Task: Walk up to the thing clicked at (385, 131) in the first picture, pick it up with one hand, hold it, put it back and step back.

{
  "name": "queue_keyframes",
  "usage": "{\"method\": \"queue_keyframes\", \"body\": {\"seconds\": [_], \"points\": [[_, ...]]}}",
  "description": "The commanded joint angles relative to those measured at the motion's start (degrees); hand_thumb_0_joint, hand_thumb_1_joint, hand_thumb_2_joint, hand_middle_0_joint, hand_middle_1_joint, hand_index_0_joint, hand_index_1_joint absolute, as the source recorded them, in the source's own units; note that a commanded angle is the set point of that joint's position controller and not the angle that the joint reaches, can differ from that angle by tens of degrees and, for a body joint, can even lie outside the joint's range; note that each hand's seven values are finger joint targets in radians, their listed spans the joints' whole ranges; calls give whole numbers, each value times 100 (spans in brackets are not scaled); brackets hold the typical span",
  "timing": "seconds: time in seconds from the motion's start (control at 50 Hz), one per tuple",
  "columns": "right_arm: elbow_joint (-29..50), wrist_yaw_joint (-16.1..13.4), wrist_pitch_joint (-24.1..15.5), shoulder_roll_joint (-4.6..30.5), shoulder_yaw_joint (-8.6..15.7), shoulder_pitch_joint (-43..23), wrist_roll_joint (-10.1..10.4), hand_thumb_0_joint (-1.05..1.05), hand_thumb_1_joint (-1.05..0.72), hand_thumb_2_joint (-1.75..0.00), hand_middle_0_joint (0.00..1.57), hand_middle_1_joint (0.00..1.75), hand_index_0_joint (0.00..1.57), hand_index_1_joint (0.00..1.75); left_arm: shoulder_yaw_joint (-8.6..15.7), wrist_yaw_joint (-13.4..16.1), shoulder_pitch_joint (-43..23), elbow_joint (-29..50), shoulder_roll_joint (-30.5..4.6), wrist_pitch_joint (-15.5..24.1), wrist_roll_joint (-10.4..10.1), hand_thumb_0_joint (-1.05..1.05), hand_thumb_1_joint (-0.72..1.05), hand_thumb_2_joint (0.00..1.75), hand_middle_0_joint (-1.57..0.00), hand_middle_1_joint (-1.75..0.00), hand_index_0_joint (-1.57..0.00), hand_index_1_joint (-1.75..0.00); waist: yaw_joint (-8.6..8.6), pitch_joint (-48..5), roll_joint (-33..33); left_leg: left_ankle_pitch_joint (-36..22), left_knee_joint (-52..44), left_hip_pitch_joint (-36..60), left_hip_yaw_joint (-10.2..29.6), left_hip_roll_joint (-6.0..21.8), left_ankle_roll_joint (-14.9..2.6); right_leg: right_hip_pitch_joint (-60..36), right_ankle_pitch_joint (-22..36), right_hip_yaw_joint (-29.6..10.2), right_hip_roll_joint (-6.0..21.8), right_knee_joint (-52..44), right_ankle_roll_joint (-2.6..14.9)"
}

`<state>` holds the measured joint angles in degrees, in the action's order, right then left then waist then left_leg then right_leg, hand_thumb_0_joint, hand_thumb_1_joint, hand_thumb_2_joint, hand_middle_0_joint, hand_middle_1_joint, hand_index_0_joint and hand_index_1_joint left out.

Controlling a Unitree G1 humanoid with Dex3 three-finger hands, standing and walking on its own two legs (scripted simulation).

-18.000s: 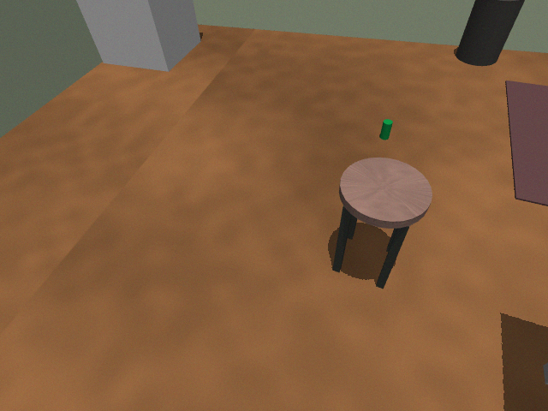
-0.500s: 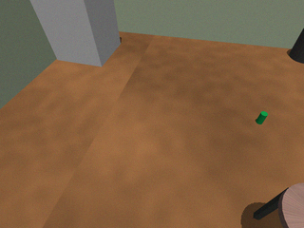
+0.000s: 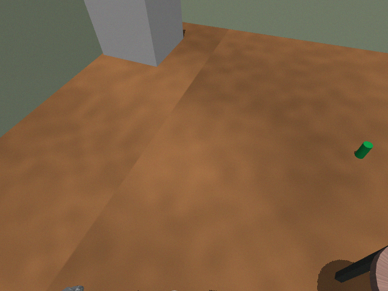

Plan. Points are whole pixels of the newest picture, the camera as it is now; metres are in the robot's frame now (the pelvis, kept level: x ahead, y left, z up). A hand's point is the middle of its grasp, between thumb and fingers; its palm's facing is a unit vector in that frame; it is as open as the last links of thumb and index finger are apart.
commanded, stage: walk up
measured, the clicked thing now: (363, 150) +1.00 -0.93 -0.72
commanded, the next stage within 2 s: stand in 1.48 s
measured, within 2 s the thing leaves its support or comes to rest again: neither
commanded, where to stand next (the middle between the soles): +0.06 +0.01 m, yaw +19 degrees
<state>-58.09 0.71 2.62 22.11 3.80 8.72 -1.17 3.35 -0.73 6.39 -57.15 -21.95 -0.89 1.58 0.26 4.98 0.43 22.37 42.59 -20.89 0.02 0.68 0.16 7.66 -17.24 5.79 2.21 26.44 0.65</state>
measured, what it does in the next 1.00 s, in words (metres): steps on the spot, turning left: left foot, then right foot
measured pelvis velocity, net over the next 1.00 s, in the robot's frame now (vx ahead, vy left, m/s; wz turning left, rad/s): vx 0.00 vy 0.01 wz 0.33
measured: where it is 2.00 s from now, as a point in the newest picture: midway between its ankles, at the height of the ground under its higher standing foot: outside the picture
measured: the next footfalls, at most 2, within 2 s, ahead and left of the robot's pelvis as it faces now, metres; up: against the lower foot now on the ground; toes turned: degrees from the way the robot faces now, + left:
left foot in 0.18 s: +0.02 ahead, +0.13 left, +0.00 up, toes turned +16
right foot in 0.50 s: +0.10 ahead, -0.12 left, +0.00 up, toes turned +17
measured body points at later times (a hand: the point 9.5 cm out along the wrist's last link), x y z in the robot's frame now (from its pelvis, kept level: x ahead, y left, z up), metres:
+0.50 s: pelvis +0.00 +0.01 -0.02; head +0.04 +0.02 +0.43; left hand +0.01 +0.34 -0.14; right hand +0.17 -0.28 -0.12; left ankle +0.02 +0.14 -0.74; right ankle +0.04 -0.14 -0.74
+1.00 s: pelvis +0.00 +0.01 -0.01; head +0.02 +0.03 +0.44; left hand -0.03 +0.34 -0.14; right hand +0.19 -0.24 -0.13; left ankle -0.02 +0.12 -0.74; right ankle +0.06 -0.13 -0.74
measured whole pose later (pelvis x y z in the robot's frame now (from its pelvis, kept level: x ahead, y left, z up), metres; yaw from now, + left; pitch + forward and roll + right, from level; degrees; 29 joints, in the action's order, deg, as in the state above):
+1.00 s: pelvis +0.00 +0.01 -0.01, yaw +19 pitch -3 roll -1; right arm -53.8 0.3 -0.4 20.4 0.4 9.0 0.3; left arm 1.8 -0.1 9.3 -54.9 -22.6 0.0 0.1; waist 1.1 5.7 -0.6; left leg 18.5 36.6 -15.3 2.5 -0.8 -0.7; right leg 13.2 -16.1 0.6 2.7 32.6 -1.0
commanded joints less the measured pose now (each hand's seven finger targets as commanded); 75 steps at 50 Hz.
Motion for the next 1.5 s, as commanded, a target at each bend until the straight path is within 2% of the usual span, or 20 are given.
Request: {"method": "queue_keyframes", "body": {"seconds": [0.0,0.08,0.14,0.18,0.2,0.28,0.4,0.46,0.5,0.52,0.54,0.6,0.72,0.76,0.78,0.86,0.92,0.96,1.0,1.48], "points": [[803,23,-126,1083,262,-121,-1,0,-90,-90,20,30,20,30,358,127,-382,719,-1424,170,86,0,90,90,-20,-30,-20,-30,3,-155,-887,245,1120,-788,193,278,-22,-470,2960,-848,1595,-713,1191],[884,76,-219,1019,266,55,-29,0,-90,-90,20,30,20,30,407,60,-17,895,-1558,122,115,0,90,90,-20,-30,-20,-30,177,-471,-1114,223,-239,-125,-206,131,-81,-600,2724,-462,1448,-84,1033],[647,-21,-328,1158,390,848,-30,0,-90,-90,20,30,20,30,350,8,-159,1080,-1431,-17,5,0,90,90,-20,-30,-20,-30,-238,-723,-523,-1142,-1663,1467,-437,-188,-194,411,1394,3,1145,1197,642],[955,-154,-451,2154,571,801,-175,0,-90,-90,20,30,20,30,184,-10,167,1266,-751,-125,-63,0,90,90,-20,-30,-20,-30,-157,-819,1456,-1448,-2727,1806,3302,1912,-1173,2170,-1779,-245,-128,2993,-28],[1042,-169,-471,2274,606,566,-36,0,-90,-90,20,30,20,30,301,47,90,1152,-1269,-173,-61,0,90,90,-20,-30,-20,-30,-213,-762,1122,-874,-2827,1148,3597,2144,-1700,1723,-1967,-917,197,3381,12],[1164,-258,-511,1623,370,283,-28,0,-90,-90,20,30,20,30,321,-7,443,861,-1216,-139,-95,0,90,90,-20,-30,-20,-30,26,-507,899,-1543,-2183,868,1723,1209,-1165,1592,-1170,-804,332,2779,58],[1329,-196,-412,1603,332,284,-33,0,-90,-90,20,30,20,30,323,43,576,827,-1077,-17,-88,0,90,90,-20,-30,-20,-30,-45,-687,983,-2629,-1653,476,1559,1098,-1223,789,-950,-441,-60,1663,-11],[1449,-168,-273,1323,216,-44,80,0,-90,-90,20,30,20,30,355,107,976,665,-1085,112,-46,0,90,90,-20,-30,-20,-30,258,-722,587,-2228,-838,-69,1311,718,-782,-81,65,-443,-142,83,178],[1544,-159,-226,838,96,26,129,0,-90,-90,20,30,20,30,473,124,649,870,-1775,214,61,0,90,90,-20,-30,-20,-30,143,-300,-1020,153,582,-962,553,-574,-171,262,-413,-2864,1706,-1149,926],[1419,-228,-187,1137,217,82,95,0,-90,-90,20,30,20,30,510,98,304,981,-1994,230,77,0,90,90,-20,-30,-20,-30,128,-311,-1175,1320,1488,-596,610,-340,-130,862,-17,-3345,2408,-1130,1590],[1321,-213,-187,1312,269,237,92,0,-90,-90,20,30,20,30,483,90,130,1047,-1819,233,43,0,90,90,-20,-30,-20,-30,20,-165,-1004,1184,1846,-532,756,-222,-112,990,414,-3090,2329,-1019,1662],[1175,-111,-258,1177,248,351,112,0,-90,-90,20,30,20,30,400,117,104,1015,-1558,277,66,0,90,90,-20,-30,-20,-30,0,-165,-1097,705,1252,-477,421,-71,-68,579,1301,-1569,1437,-444,1176],[895,-100,-469,1034,234,677,-4,0,-90,-90,20,30,20,30,257,65,327,1087,-1276,159,-84,0,90,90,-20,-30,-20,-30,-108,-848,-695,-1145,-2063,1465,145,-140,-230,554,2208,-724,1004,1307,575],[1072,-143,-552,1816,330,270,-33,0,-90,-90,20,30,20,30,156,110,364,1080,-952,69,-179,0,90,90,-20,-30,-20,-30,3,-880,967,-2023,-2160,1384,2913,1784,-1335,1614,-1687,-523,74,2077,-2],[1029,-146,-559,1805,360,283,11,0,-90,-90,20,30,20,30,227,151,128,1013,-1237,44,-132,0,90,90,-20,-30,-20,-30,-125,-652,650,-1747,-2250,747,2971,1853,-1631,1258,-1875,-925,240,2495,24],[955,-204,-593,1412,126,-92,81,0,-90,-90,20,30,20,30,150,121,504,743,-1099,152,-193,0,90,90,-20,-30,-20,-30,110,-667,928,-3580,-1607,1128,1551,1165,-1010,1053,-915,-691,212,1400,51],[901,-166,-478,1291,50,-267,143,0,-90,-90,20,30,20,30,125,131,533,497,-1062,212,-126,0,90,90,-20,-30,-20,-30,159,-676,737,-2896,-1400,549,1176,806,-583,-34,585,-504,37,48,86],[848,-145,-453,1004,-55,-218,219,0,-90,-90,20,30,20,30,129,158,415,468,-1303,292,-76,0,90,90,-20,-30,-20,-30,85,-861,169,-1914,-1304,346,962,475,-259,-398,1435,-1229,662,-266,322],[592,-131,-401,969,-43,-103,155,0,-90,-90,20,30,20,30,79,97,-168,468,-1392,285,-97,0,90,90,-20,-30,-20,-30,-137,-597,-110,-580,-1676,818,845,235,-204,431,481,-1370,873,-294,462],[-296,-88,-437,1010,-113,-636,58,0,-90,-90,20,30,20,30,-28,90,-398,-434,-1125,314,-83,0,90,90,-20,-30,-20,-30,-25,-581,-100,-1777,-2544,1284,866,538,-90,-156,780,-924,608,-1127,74]]}}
